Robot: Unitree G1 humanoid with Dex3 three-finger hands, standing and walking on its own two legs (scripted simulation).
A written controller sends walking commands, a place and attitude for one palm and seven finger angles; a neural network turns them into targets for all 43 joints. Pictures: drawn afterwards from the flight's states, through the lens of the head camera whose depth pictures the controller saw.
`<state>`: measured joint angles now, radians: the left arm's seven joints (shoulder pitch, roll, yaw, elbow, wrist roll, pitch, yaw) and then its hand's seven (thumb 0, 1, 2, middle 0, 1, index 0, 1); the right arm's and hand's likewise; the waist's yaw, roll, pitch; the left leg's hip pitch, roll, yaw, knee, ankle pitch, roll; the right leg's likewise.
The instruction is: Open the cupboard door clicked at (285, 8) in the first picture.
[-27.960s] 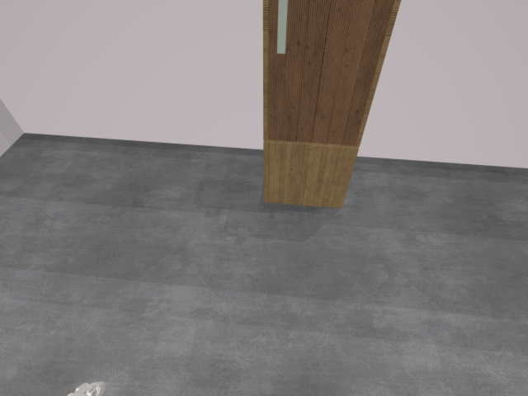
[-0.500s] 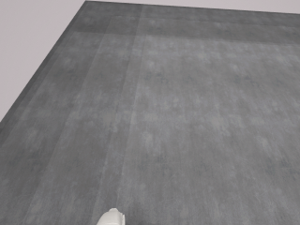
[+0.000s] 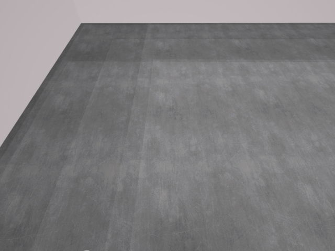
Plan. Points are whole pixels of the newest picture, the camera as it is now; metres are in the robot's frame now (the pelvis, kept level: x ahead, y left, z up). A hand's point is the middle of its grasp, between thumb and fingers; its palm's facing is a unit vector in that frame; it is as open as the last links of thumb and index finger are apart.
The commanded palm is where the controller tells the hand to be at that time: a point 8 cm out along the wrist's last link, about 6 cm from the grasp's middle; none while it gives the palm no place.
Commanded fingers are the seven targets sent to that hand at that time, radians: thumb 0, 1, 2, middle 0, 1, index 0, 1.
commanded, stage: turn to face it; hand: left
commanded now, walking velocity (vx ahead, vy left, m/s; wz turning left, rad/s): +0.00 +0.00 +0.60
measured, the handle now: out of the picture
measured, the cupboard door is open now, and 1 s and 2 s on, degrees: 37 37 37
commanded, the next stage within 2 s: none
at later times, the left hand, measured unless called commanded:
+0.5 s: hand (85, 250) +0.15 +0.23 -0.16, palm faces +0.32 -0.92 -0.23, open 7.4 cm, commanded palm none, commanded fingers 0.00 0.90 0.90 -0.20 -0.30 -0.20 -0.30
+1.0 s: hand out of the picture +0.07 +0.15 -0.18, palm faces +0.63 -0.74 -0.22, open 7.4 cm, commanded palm none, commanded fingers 0.00 0.90 0.90 -0.20 -0.30 -0.20 -0.30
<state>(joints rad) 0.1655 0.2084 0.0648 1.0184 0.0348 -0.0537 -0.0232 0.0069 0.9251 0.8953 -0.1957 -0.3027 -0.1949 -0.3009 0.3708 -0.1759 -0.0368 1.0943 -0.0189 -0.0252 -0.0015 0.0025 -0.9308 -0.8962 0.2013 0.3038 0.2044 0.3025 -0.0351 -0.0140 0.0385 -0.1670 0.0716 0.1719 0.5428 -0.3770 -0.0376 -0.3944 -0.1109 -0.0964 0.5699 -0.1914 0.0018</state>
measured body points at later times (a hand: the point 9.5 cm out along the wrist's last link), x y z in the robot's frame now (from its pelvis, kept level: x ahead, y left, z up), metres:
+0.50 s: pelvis +0.12 +0.00 +0.01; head +0.16 +0.03 +0.45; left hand +0.14 +0.28 -0.14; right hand +0.27 -0.22 -0.13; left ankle +0.11 +0.11 -0.73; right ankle +0.13 -0.15 -0.66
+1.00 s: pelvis +0.17 -0.02 +0.00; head +0.21 +0.03 +0.44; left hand +0.03 +0.19 -0.16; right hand +0.43 -0.14 -0.13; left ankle +0.12 +0.07 -0.73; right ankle +0.20 -0.15 -0.72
